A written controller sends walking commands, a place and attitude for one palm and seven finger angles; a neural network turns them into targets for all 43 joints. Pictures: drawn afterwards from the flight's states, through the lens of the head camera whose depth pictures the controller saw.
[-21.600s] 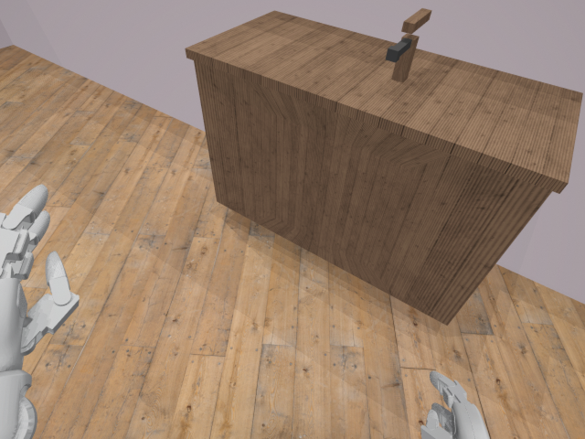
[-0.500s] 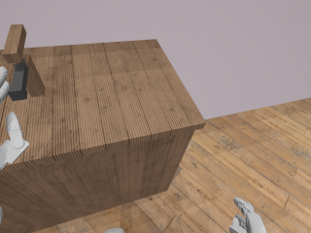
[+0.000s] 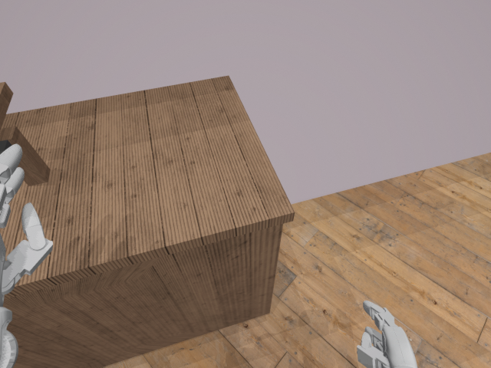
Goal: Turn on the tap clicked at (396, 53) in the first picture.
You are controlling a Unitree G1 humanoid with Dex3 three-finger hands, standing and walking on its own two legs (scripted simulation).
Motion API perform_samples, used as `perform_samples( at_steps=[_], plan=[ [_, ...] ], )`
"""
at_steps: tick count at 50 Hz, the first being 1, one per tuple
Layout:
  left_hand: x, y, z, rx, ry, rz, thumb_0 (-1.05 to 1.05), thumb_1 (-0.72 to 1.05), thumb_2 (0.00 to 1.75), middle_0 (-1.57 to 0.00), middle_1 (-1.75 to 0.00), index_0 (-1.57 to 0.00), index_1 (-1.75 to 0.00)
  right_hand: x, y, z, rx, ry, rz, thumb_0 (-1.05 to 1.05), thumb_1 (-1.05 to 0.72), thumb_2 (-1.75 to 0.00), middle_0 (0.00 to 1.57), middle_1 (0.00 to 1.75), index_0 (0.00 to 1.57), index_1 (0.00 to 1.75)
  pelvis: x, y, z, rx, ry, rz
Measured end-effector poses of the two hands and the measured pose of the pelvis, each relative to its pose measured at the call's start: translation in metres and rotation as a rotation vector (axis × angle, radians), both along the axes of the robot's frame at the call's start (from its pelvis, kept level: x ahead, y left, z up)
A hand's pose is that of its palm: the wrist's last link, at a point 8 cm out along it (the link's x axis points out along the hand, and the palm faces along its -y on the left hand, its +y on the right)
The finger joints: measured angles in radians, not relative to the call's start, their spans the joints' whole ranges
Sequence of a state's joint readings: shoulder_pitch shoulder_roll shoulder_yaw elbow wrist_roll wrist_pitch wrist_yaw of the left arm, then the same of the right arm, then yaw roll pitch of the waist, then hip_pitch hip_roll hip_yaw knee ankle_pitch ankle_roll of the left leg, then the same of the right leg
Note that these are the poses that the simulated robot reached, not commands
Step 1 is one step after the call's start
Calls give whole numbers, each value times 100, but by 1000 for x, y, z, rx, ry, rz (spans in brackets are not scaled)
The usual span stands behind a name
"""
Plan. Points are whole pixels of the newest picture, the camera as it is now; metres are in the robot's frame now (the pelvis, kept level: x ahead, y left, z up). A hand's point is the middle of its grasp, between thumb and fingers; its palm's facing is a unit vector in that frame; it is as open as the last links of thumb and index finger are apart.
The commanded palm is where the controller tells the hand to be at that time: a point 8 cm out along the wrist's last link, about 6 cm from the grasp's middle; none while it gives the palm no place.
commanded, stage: come to a stop and stand still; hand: left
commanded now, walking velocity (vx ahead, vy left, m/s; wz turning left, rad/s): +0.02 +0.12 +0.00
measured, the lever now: out of the picture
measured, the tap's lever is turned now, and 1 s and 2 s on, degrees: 0 0 0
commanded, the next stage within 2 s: look again from close up in 0.48 s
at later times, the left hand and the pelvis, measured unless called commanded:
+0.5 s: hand out of the picture +0.22 +0.30 +0.18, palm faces +0.50 -0.77 -0.40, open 7.4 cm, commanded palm +0.14 +0.30 +0.18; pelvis -0.02 +0.02 +0.00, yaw +1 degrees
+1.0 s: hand (18, 215) +0.25 +0.29 +0.18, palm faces +0.40 -0.87 -0.30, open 7.4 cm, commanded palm +0.19 +0.33 +0.18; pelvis +0.02 +0.05 +0.00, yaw +0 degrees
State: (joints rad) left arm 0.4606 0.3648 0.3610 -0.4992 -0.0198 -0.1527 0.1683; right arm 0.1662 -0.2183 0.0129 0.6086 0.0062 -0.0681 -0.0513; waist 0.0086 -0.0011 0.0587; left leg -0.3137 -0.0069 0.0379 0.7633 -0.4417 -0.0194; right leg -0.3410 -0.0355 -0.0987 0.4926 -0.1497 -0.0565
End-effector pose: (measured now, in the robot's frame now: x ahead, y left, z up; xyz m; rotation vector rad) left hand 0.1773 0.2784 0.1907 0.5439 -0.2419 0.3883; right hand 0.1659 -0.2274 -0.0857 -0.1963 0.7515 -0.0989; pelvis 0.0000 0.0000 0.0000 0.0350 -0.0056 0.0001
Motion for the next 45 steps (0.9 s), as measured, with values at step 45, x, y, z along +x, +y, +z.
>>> perform_samples(
  at_steps=[45],
  plan=[
    [25,70,-15,-84,-119,-32,1,89,90,-22,-30,-21,-30,3,45,18,-51,-34,53,2,-90,-90,21,30,20,30,18,44,-1,-45,-31,-2]
  ],
)
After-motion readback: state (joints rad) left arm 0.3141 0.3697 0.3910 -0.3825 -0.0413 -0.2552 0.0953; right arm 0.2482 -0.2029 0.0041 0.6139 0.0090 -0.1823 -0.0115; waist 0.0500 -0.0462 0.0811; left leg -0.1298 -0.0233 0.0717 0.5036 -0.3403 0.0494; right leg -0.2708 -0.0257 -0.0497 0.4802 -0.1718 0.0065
